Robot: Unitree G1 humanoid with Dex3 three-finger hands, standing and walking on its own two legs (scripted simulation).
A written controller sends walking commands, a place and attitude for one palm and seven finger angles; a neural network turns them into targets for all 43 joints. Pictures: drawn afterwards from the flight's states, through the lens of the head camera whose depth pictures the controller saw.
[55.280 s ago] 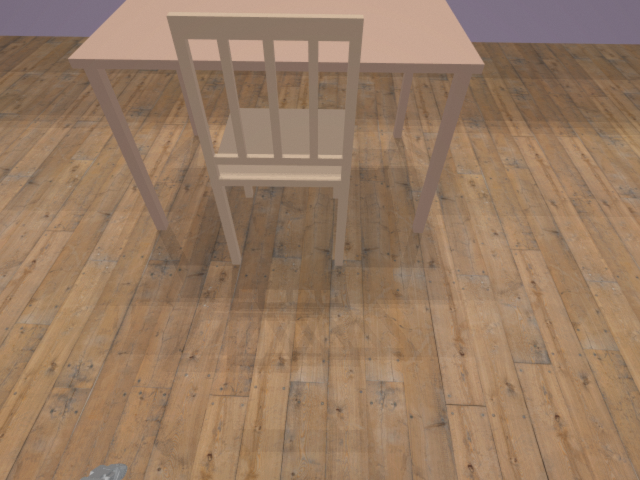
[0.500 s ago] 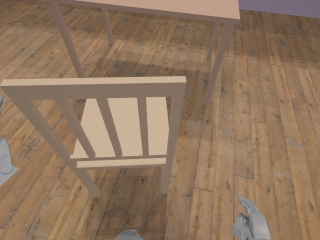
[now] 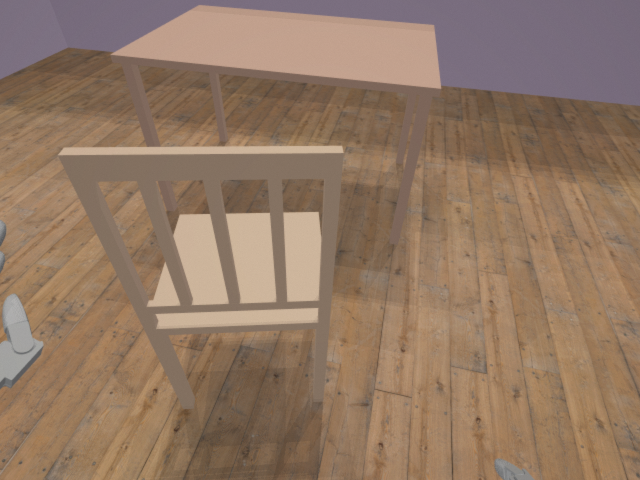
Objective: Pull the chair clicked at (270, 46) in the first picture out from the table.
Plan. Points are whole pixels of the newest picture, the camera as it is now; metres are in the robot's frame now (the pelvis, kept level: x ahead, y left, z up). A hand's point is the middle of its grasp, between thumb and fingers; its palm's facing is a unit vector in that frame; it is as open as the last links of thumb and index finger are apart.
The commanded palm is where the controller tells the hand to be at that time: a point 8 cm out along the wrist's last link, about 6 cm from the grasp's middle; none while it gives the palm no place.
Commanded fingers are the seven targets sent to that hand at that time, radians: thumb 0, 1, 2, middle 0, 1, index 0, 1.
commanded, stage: stop stepping back and stand still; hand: left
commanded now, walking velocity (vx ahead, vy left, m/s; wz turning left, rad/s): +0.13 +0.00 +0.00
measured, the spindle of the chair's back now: (224, 247) +0.56 +0.21 -0.07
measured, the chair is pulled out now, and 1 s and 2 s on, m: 0.68 0.68 0.68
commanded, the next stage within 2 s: let the arm hang, fingers relaxed in 0.44 s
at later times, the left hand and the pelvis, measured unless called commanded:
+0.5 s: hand (6, 393) +0.15 +0.27 +0.16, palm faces +0.47 -0.76 -0.46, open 7.4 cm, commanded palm +0.09 +0.31 +0.18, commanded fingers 0.00 0.90 0.90 -0.20 -0.30 -0.20 -0.30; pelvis -0.04 +0.00 +0.00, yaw +2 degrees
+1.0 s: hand out of the picture -0.02 +0.18 -0.17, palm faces +0.09 -0.97 -0.21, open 6.9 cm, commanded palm none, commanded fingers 0.00 0.90 0.90 -0.20 -0.30 -0.20 -0.30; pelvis -0.02 -0.01 +0.01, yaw +4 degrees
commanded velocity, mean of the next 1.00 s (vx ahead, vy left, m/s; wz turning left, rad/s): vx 0.06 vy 0.00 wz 0.00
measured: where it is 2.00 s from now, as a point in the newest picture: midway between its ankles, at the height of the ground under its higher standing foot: outside the picture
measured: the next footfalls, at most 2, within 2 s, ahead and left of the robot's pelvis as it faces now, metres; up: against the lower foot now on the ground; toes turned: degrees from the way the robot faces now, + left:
left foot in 0.02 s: +0.03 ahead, +0.11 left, +0.00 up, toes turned +3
right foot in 0.20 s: +0.03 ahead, -0.11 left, +0.00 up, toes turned -1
